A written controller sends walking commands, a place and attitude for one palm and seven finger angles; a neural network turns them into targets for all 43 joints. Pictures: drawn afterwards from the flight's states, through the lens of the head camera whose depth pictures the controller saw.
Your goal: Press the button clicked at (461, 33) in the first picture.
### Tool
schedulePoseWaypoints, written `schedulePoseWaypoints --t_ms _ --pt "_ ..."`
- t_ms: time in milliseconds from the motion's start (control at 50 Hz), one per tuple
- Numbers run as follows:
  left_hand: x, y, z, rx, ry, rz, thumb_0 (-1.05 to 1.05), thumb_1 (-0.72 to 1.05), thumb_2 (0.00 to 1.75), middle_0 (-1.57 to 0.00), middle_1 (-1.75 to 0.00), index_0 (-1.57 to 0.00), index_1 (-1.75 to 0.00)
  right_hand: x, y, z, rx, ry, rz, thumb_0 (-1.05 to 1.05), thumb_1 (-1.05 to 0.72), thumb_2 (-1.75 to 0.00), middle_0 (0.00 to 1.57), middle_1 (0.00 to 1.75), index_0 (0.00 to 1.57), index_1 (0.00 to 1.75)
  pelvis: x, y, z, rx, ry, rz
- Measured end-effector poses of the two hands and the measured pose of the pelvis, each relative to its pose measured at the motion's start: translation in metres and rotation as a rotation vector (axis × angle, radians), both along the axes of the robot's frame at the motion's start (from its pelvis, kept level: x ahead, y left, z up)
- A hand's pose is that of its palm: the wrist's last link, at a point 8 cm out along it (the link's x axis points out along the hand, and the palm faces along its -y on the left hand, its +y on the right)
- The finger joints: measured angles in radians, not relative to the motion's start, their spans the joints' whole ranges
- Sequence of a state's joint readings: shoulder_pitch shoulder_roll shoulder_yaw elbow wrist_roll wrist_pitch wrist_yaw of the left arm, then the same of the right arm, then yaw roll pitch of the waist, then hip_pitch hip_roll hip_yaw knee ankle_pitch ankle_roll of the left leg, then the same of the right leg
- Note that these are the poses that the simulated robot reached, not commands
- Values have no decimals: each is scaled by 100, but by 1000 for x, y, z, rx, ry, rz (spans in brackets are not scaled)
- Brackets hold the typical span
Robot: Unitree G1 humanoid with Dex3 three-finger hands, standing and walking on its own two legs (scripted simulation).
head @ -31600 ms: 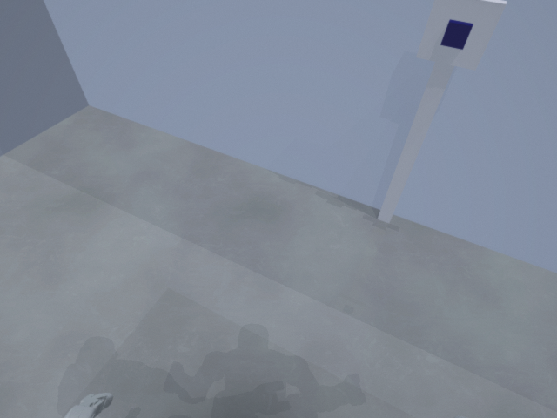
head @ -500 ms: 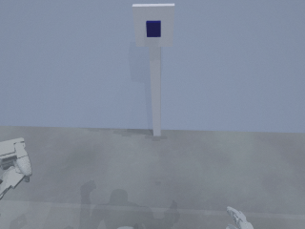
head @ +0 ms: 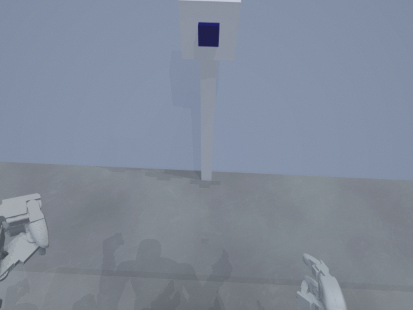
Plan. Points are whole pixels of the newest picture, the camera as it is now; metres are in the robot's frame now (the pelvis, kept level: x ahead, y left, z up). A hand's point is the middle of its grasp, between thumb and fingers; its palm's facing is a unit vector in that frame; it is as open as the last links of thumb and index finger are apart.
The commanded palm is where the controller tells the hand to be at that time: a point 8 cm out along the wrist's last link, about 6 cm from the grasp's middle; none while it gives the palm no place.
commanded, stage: stop stepping back and stand still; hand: left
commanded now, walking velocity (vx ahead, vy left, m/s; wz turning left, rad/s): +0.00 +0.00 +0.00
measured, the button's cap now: (208, 34) +0.85 +0.04 +0.11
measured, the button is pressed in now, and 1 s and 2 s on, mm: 0 0 0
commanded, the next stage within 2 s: let the arm hang, fingers relaxed in 0.14 s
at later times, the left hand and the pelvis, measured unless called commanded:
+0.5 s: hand out of the picture +0.07 +0.21 -0.15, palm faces -0.04 -0.97 -0.24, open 3.1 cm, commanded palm none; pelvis -0.03 +0.02 -0.01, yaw +1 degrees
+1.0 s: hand out of the picture -0.07 +0.22 -0.17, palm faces +0.02 -0.97 -0.23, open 6.9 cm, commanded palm none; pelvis -0.04 +0.03 +0.00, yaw +0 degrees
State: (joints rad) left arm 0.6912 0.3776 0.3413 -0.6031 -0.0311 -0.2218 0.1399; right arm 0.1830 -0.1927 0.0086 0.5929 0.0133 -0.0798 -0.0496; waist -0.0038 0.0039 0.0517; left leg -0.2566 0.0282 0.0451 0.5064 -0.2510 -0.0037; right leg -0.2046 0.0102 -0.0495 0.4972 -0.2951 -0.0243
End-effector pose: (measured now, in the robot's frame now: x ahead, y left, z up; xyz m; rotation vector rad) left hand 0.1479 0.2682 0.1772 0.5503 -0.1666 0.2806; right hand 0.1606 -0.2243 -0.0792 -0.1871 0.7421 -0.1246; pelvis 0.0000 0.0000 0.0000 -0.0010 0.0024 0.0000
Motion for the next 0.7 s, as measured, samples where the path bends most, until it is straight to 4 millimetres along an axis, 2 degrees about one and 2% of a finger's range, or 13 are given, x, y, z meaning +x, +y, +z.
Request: schedulePoseWaypoints --t_ms 140,240,260,280,320,360,420,480,520,560,640,700 --pt "2 13 12 29 -50 24 1 88 90 -130 -150 -130 -150 1 4 3 -8 -2 -6 1 -91 -90 20 30 20 30 0 5 2 -3 -8 -2" --pt "1 18 4 -10 -36 36 1 89 90 -130 -150 -130 -150 -3 5 7 -11 -19 -16 1 -91 -90 20 30 20 30 -4 10 3 -8 -7 -6" --pt "3 20 -6 -3 -6 22 1 89 90 -130 -150 -130 -150 -3 4 4 -7 -23 4 1 -91 -90 20 30 20 30 -6 11 2 -10 1 1" --pt "7 23 -26 -11 68 15 0 89 90 -130 -150 -130 -150 -5 3 -1 -2 -10 30 1 -91 -90 20 30 20 30 -8 13 0 -11 7 7" --pt "13 34 -84 -73 299 45 0 89 90 -129 -148 -129 -149 -10 -2 -15 -2 41 54 1 -91 -90 20 30 20 30 -13 18 -4 -11 14 11" --pt "6 38 -148 -158 557 98 0 90 90 -126 -146 -126 -147 -21 -6 -28 -6 92 46 1 -91 -90 20 30 20 30 -18 22 -7 -10 17 12" --pt "-27 27 -229 -274 891 145 0 90 90 -119 -140 -120 -140 -47 -10 -38 -20 179 20 1 -91 -90 20 30 20 30 -22 25 -9 -2 8 10" --pt "-72 2 -284 -387 1129 154 1 91 90 -111 -131 -111 -132 -83 -10 -42 -41 294 -5 1 -91 -90 20 30 20 30 -27 24 -8 4 -7 9" --pt "-101 -12 -306 -430 1243 176 1 90 90 -104 -126 -105 -125 -110 -8 -43 -52 381 -18 1 -91 -90 20 29 20 30 -29 23 -6 1 -14 12" --pt "-129 -9 -316 -459 1317 225 1 90 90 -97 -121 -99 -118 -135 -5 -44 -54 467 -28 1 -91 -90 20 29 20 30 -31 21 -4 -4 -19 17" --pt "-174 0 -321 -497 1422 307 1 90 90 -83 -106 -84 -104 -177 4 -48 -40 606 -50 1 -91 -90 20 29 20 30 -35 23 0 -14 -25 24" --pt "-202 5 -317 -497 1490 354 1 90 90 -73 -94 -74 -92 -197 13 -54 -10 664 -66 1 -91 -90 20 29 20 30 -36 26 2 -15 -26 25"
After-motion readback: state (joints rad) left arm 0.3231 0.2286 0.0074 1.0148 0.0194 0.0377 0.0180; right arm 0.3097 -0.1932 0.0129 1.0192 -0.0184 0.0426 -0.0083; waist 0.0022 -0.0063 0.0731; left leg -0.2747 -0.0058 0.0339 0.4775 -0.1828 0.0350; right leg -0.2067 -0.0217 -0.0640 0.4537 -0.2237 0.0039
